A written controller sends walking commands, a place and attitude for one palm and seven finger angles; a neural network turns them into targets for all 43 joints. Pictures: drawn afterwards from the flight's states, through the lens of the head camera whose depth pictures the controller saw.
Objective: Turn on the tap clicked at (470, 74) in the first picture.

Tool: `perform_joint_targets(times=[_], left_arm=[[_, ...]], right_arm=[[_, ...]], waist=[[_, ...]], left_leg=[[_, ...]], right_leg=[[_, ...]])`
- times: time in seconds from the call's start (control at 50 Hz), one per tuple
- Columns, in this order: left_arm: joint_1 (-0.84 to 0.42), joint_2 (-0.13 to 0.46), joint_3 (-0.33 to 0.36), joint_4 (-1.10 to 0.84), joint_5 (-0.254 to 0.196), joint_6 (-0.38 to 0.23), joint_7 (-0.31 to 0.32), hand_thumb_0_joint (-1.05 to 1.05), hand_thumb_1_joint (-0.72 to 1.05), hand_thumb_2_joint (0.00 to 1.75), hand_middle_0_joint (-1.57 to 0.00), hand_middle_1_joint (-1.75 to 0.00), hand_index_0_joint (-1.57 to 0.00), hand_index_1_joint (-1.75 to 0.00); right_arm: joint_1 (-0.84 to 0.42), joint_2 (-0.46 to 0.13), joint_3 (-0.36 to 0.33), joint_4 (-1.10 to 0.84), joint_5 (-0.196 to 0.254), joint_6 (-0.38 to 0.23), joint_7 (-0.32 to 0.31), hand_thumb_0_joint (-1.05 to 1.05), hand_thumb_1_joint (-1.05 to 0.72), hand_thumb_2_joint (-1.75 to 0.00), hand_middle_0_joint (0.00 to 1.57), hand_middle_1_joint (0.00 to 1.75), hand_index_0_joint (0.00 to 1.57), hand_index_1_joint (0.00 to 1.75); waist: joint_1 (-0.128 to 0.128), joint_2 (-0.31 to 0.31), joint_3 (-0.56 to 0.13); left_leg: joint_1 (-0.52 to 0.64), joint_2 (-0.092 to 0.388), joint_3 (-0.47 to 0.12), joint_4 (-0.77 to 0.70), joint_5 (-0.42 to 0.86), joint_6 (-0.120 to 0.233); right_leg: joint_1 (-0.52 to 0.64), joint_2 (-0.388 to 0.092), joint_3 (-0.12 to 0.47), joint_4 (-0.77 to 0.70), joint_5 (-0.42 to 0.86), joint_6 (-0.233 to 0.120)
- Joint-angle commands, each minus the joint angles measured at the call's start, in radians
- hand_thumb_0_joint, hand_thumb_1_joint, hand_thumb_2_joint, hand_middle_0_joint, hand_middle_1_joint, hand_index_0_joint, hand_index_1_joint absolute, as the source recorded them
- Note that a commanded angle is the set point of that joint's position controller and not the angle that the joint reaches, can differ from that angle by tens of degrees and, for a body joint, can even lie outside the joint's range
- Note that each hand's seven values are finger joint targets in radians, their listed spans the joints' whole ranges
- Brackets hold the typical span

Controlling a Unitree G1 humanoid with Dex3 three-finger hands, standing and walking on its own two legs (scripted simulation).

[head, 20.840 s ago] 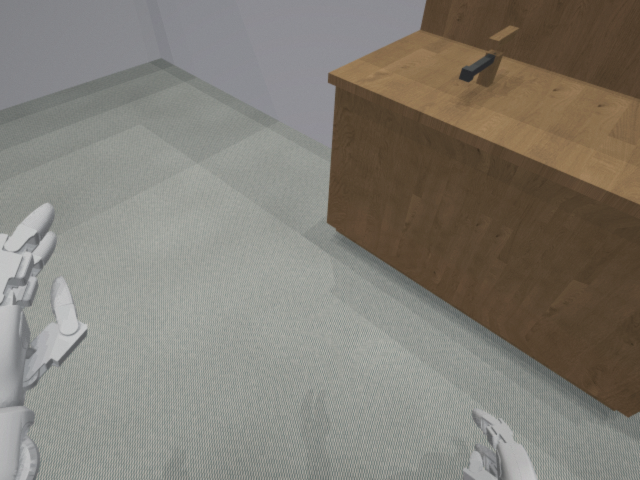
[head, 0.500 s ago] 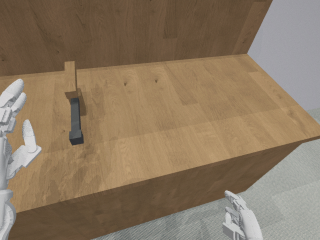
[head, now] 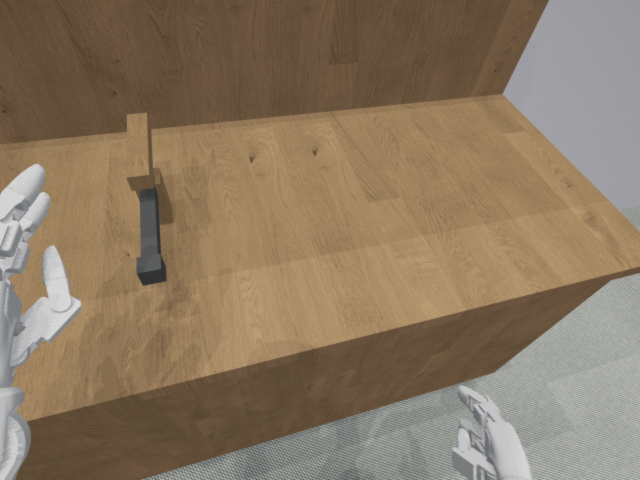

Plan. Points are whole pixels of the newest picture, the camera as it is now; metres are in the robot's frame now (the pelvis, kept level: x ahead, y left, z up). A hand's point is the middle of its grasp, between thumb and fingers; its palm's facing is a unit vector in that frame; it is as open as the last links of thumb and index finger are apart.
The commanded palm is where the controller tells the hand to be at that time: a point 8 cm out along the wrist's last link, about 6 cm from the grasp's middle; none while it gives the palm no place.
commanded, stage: look again from close up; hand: left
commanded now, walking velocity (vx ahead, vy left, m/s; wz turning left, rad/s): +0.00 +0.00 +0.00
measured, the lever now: (151, 269) +0.33 +0.25 +0.05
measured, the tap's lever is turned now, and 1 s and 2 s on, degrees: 0 0 0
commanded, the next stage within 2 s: shuffle to correct the standing spot in 0.06 s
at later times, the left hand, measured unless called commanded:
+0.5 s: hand (121, 316) +0.21 +0.20 +0.17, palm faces +0.37 -0.87 -0.34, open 7.4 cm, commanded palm +0.15 +0.23 +0.18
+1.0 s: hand (206, 316) +0.22 +0.13 +0.16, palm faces +0.32 -0.86 -0.40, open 7.4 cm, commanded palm +0.17 +0.18 +0.18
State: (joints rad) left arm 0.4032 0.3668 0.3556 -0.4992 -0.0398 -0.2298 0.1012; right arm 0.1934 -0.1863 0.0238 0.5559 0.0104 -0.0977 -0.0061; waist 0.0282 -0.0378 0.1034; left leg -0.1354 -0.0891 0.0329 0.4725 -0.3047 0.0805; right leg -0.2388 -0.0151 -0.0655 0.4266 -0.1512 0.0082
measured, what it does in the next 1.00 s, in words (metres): shifts its weight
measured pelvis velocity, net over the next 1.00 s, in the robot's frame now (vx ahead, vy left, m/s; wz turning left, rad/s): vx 0.00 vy -0.10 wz -0.02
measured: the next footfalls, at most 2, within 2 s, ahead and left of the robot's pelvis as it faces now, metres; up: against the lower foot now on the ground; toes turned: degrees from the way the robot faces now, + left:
none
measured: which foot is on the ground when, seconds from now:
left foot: down 0.00-1.00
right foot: down 0.00-1.00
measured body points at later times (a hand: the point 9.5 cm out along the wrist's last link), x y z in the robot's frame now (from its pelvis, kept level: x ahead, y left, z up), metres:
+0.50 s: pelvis -0.01 -0.04 +0.00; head +0.01 -0.02 +0.45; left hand +0.19 +0.24 +0.18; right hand +0.17 -0.26 -0.07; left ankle -0.03 +0.04 -0.74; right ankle +0.05 -0.13 -0.74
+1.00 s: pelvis +0.00 -0.10 +0.00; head +0.03 -0.09 +0.45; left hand +0.20 +0.18 +0.18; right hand +0.15 -0.35 -0.08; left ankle -0.03 +0.04 -0.74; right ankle +0.05 -0.13 -0.74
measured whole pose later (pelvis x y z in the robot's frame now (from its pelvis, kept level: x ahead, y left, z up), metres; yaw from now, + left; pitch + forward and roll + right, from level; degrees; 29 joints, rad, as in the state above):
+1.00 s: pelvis +0.00 -0.10 +0.00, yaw -1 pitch +1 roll +0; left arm 0.50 0.39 0.36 -0.53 -0.08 -0.18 0.13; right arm 0.21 -0.24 -0.01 0.59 0.03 -0.09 -0.03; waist -0.01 -0.02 0.05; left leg -0.21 0.04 -0.01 0.51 -0.31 0.02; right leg -0.27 0.12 -0.10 0.34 -0.11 -0.11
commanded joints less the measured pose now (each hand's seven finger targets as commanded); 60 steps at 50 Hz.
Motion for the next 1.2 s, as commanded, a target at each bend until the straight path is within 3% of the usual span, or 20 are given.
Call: perform_joint_targets(times=[0.0, 0.12, 0.14, 0.16, 0.24, 0.26, 0.34, 0.36, 0.48, 0.74, 0.8, 0.84, 0.88, 0.92, 0.94, 1.0, 1.04, 1.06, 1.14, 1.18], left_arm=[[-0.031, 0.148, 0.103, -0.192, -0.010, -0.059, 0.019, 0.00, 0.90, 0.90, -0.20, -0.30, -0.20, -0.30], [-0.064, 0.143, 0.084, -0.191, -0.004, -0.061, 0.021, 0.00, 0.90, 0.90, -0.20, -0.30, -0.20, -0.30], [-0.066, 0.163, 0.105, -0.211, -0.003, -0.060, 0.027, 0.00, 0.90, 0.90, -0.20, -0.30, -0.20, -0.30], [-0.073, 0.129, 0.073, -0.187, -0.009, -0.061, 0.023, 0.00, 0.90, 0.90, -0.20, -0.30, -0.20, -0.30], [-0.120, 0.164, 0.096, -0.224, -0.006, -0.057, 0.026, 0.00, 0.90, 0.90, -0.20, -0.30, -0.20, -0.30], [-0.115, 0.137, 0.072, -0.195, -0.011, -0.056, 0.022, 0.00, 0.90, 0.90, -0.20, -0.30, -0.20, -0.30], [-0.084, 0.161, 0.102, -0.183, -0.016, -0.044, 0.019, 0.00, 0.90, 0.90, -0.20, -0.30, -0.20, -0.30], [-0.089, 0.124, 0.066, -0.169, -0.021, -0.043, 0.012, 0.00, 0.90, 0.90, -0.20, -0.30, -0.20, -0.30], [-0.076, 0.156, 0.099, -0.186, -0.027, -0.033, 0.009, 0.00, 0.90, 0.90, -0.20, -0.30, -0.20, -0.30], [-0.020, 0.195, 0.140, -0.257, -0.047, -0.013, 0.014, 0.00, 0.90, 0.90, -0.20, -0.30, -0.20, -0.30], [0.014, 0.194, 0.147, -0.246, -0.052, -0.013, 0.016, 0.00, 0.90, 0.90, -0.20, -0.30, -0.20, -0.30], [0.074, 0.197, 0.162, -0.225, -0.051, -0.006, 0.032, 0.00, 0.90, 0.90, -0.20, -0.30, -0.20, -0.30], [0.078, 0.181, 0.146, -0.218, -0.049, -0.007, 0.041, 0.00, 0.90, 0.90, -0.20, -0.30, -0.20, -0.30], [0.094, 0.181, 0.140, -0.222, -0.043, -0.007, 0.049, 0.00, 0.90, 0.90, -0.20, -0.30, -0.20, -0.30], [0.108, 0.195, 0.147, -0.223, -0.038, -0.005, 0.057, 0.00, 0.90, 0.90, -0.20, -0.30, -0.20, -0.30], [0.077, 0.181, 0.117, -0.227, -0.029, -0.008, 0.058, 0.00, 0.90, 0.90, -0.20, -0.30, -0.20, -0.30], [0.062, 0.204, 0.128, -0.231, -0.023, -0.002, 0.065, 0.00, 0.90, 0.90, -0.20, -0.30, -0.20, -0.30], [0.056, 0.172, 0.100, -0.205, -0.023, -0.001, 0.060, 0.00, 0.90, 0.90, -0.20, -0.30, -0.20, -0.30], [0.034, 0.192, 0.110, -0.190, -0.020, 0.012, 0.058, 0.00, 0.90, 0.90, -0.20, -0.30, -0.20, -0.30], [0.013, 0.163, 0.082, -0.172, -0.019, 0.015, 0.051, 0.00, 0.90, 0.90, -0.20, -0.30, -0.20, -0.30]], right_arm=[[-0.067, -0.139, -0.065, -0.160, 0.005, -0.049, -0.020, 0.00, -0.90, -0.90, 0.20, 0.30, 0.20, 0.30], [-0.064, -0.142, -0.064, -0.153, 0.004, -0.060, -0.029, 0.00, -0.90, -0.90, 0.20, 0.30, 0.20, 0.30], [-0.086, -0.136, -0.058, -0.148, 0.010, -0.063, -0.031, 0.00, -0.90, -0.90, 0.20, 0.30, 0.20, 0.30], [-0.073, -0.139, -0.053, -0.144, 0.001, -0.060, -0.032, 0.00, -0.90, -0.90, 0.20, 0.30, 0.20, 0.30], [-0.092, -0.132, -0.059, -0.142, 0.010, -0.068, -0.030, 0.00, -0.90, -0.90, 0.20, 0.30, 0.20, 0.30], [-0.080, -0.134, -0.056, -0.139, 0.002, -0.062, -0.029, 0.00, -0.90, -0.90, 0.20, 0.30, 0.20, 0.30], [-0.095, -0.126, -0.062, -0.151, 0.014, -0.060, -0.018, 0.00, -0.90, -0.90, 0.20, 0.30, 0.20, 0.30], [-0.084, -0.129, -0.060, -0.148, 0.007, -0.053, -0.017, 0.00, -0.90, -0.90, 0.20, 0.30, 0.20, 0.30], [-0.082, -0.129, -0.070, -0.159, 0.008, -0.055, -0.012, 0.00, -0.90, -0.90, 0.20, 0.30, 0.20, 0.30], [-0.074, -0.138, -0.082, -0.152, 0.014, -0.065, -0.020, 0.00, -0.90, -0.90, 0.20, 0.30, 0.20, 0.30], [-0.054, -0.144, -0.089, -0.152, 0.007, -0.061, -0.024, 0.00, -0.90, -0.90, 0.20, 0.30, 0.20, 0.30], [-0.070, -0.139, -0.079, -0.144, 0.019, -0.055, -0.025, 0.00, -0.90, -0.90, 0.20, 0.30, 0.20, 0.30], [-0.061, -0.136, -0.073, -0.144, 0.020, -0.048, -0.025, 0.00, -0.90, -0.90, 0.20, 0.30, 0.20, 0.30], [-0.059, -0.140, -0.069, -0.137, 0.021, -0.045, -0.027, 0.00, -0.90, -0.90, 0.20, 0.30, 0.20, 0.30], [-0.084, -0.141, -0.061, -0.122, 0.023, -0.041, -0.032, 0.00, -0.90, -0.90, 0.20, 0.30, 0.20, 0.30], [-0.076, -0.146, -0.060, -0.126, 0.017, -0.036, -0.038, 0.00, -0.90, -0.90, 0.20, 0.30, 0.20, 0.30], [-0.093, -0.149, -0.060, -0.114, 0.020, -0.031, -0.043, 0.00, -0.90, -0.90, 0.20, 0.30, 0.20, 0.30], [-0.081, -0.145, -0.056, -0.120, 0.013, -0.027, -0.043, 0.00, -0.90, -0.90, 0.20, 0.30, 0.20, 0.30], [-0.089, -0.148, -0.059, -0.116, 0.021, -0.023, -0.042, 0.00, -0.90, -0.90, 0.20, 0.30, 0.20, 0.30], [-0.073, -0.146, -0.057, -0.125, 0.016, -0.021, -0.040, 0.00, -0.90, -0.90, 0.20, 0.30, 0.20, 0.30]], waist=[[-0.003, 0.079, -0.195], [-0.003, 0.094, -0.171], [-0.003, 0.095, -0.184], [-0.005, 0.080, -0.175], [-0.003, 0.131, -0.174], [-0.004, 0.126, -0.168], [-0.001, 0.095, -0.164], [-0.006, 0.092, -0.159], [-0.004, 0.079, -0.166], [-0.015, 0.063, -0.208], [-0.016, 0.042, -0.242], [-0.017, 0.046, -0.246], [-0.017, -0.004, -0.252], [-0.016, -0.005, -0.249], [-0.015, 0.042, -0.237], [-0.009, 0.051, -0.241], [-0.010, 0.063, -0.231], [-0.012, 0.044, -0.234], [-0.008, 0.018, -0.205], [-0.009, -0.015, -0.209]], left_leg=[[-0.163, 0.170, -0.138, -0.115, 0.329, -0.151], [-0.193, 0.169, -0.144, -0.149, 0.172, -0.112], [-0.169, 0.166, -0.137, -0.145, 0.180, -0.111], [-0.179, 0.164, -0.148, -0.160, 0.173, -0.114], [-0.143, 0.191, -0.146, -0.171, 0.246, -0.131], [-0.158, 0.193, -0.153, -0.179, 0.255, -0.131], [-0.148, 0.215, -0.144, -0.166, 0.264, -0.126], [-0.172, 0.215, -0.147, -0.175, 0.229, -0.119], [-0.185, 0.231, -0.135, -0.142, 0.134, -0.078], [-0.086, 0.165, -0.062, -0.001, 0.033, -0.049], [-0.109, 0.160, -0.049, 0.027, 0.039, -0.047], [-0.107, 0.141, -0.044, 0.048, 0.036, -0.047], [-0.142, 0.117, -0.042, 0.073, 0.025, -0.047], [-0.141, 0.113, -0.057, 0.062, 0.035, -0.048], [-0.127, 0.126, -0.064, 0.025, 0.056, -0.045], [-0.113, 0.135, -0.073, -0.018, 0.100, -0.041], [-0.085, 0.148, -0.078, -0.033, 0.135, -0.042], [-0.082, 0.146, -0.079, -0.040, 0.140, -0.041], [-0.059, 0.145, -0.082, -0.043, 0.107, -0.041], [-0.062, 0.139, -0.086, -0.047, 0.094, -0.039]], right_leg=[[0.257, -0.057, 0.073, 0.022, 0.225, -0.048], [0.242, -0.058, 0.097, -0.001, 0.144, -0.040], [0.233, -0.054, 0.099, -0.002, 0.147, -0.038], [0.225, -0.046, 0.086, -0.010, 0.120, -0.036], [0.212, -0.024, 0.081, 0.008, 0.141, -0.029], [0.214, -0.017, 0.068, 0.006, 0.130, -0.027], [0.203, -0.019, 0.070, 0.009, 0.126, -0.025], [0.202, -0.014, 0.068, 0.009, 0.103, -0.025], [0.190, -0.026, 0.102, -0.007, 0.094, -0.025], [0.055, -0.076, 0.212, -0.133, -0.019, -0.041], [0.106, -0.096, 0.217, -0.131, 0.010, -0.016], [0.114, -0.124, 0.258, -0.178, -0.005, 0.004], [0.163, -0.154, 0.292, -0.229, -0.021, 0.033], [0.174, -0.172, 0.290, -0.246, -0.012, 0.030], [0.167, -0.169, 0.270, -0.240, 0.013, 0.034], [0.200, -0.138, 0.237, -0.227, 0.022, 0.068], [0.186, -0.133, 0.219, -0.212, 0.064, 0.055], [0.191, -0.125, 0.197, -0.202, 0.052, 0.055], [0.134, -0.121, 0.214, -0.233, -0.035, 0.041], [0.137, -0.117, 0.209, -0.238, -0.077, 0.041]])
